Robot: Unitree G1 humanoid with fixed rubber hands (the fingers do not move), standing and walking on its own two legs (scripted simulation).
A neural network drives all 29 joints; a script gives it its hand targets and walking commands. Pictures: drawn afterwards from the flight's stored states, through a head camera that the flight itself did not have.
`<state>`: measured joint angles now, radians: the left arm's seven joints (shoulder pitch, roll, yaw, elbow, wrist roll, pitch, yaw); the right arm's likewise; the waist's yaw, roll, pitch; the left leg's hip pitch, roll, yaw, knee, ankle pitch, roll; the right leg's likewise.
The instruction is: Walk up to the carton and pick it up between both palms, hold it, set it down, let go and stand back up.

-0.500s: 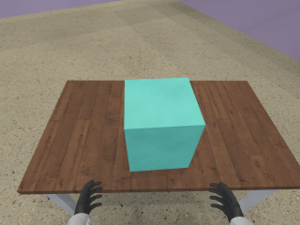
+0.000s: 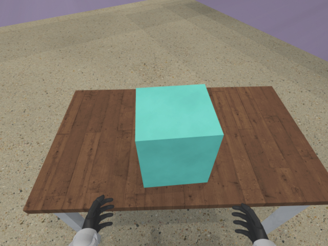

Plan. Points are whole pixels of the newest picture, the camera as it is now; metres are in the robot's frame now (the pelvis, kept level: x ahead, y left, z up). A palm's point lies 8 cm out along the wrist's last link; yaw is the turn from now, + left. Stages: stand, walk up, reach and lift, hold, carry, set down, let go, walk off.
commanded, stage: let go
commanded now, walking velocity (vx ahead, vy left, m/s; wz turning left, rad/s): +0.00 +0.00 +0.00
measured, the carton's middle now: (173, 137) +0.43 +0.02 -0.02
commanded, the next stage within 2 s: stand in 0.52 s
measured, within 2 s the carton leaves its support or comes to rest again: neither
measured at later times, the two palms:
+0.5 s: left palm (91, 228) +0.18 +0.22 -0.07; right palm (263, 238) +0.17 -0.21 -0.08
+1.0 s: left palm (70, 238) +0.16 +0.27 -0.09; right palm (279, 239) +0.17 -0.25 -0.08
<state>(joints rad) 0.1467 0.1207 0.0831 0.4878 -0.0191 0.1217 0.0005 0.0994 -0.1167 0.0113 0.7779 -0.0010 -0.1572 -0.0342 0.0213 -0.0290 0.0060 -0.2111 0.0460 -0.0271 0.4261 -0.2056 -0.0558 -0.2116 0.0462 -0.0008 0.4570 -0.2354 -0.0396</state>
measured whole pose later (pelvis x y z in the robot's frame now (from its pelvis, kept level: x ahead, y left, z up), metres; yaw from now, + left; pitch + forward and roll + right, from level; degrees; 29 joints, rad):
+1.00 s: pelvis +0.03 +0.02 +0.00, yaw +0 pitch +1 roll -1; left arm 0.24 0.24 0.08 0.56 0.04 0.01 -0.01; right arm 0.13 -0.29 0.00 0.78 -0.03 -0.02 -0.01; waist 0.02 -0.04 0.01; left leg -0.25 0.05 -0.03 0.51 -0.28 -0.03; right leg -0.21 0.05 0.00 0.46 -0.27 -0.03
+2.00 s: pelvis +0.03 +0.02 +0.00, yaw +0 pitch +2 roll -1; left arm 0.22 0.24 0.08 0.65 0.03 -0.01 -0.01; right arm 0.13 -0.30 0.00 0.78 -0.03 -0.01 -0.01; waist 0.02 -0.01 0.01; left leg -0.25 0.05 -0.03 0.51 -0.29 -0.03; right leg -0.21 0.05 0.00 0.46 -0.28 -0.03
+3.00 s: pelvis +0.00 +0.02 +0.00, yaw +0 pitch -1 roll -1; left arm 0.21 0.24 0.08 0.72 0.02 -0.02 -0.01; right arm 0.13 -0.31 0.00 0.78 -0.03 -0.02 0.00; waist 0.02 0.00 0.01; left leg -0.24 0.05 -0.03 0.51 -0.25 -0.03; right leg -0.20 0.05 0.00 0.46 -0.23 -0.03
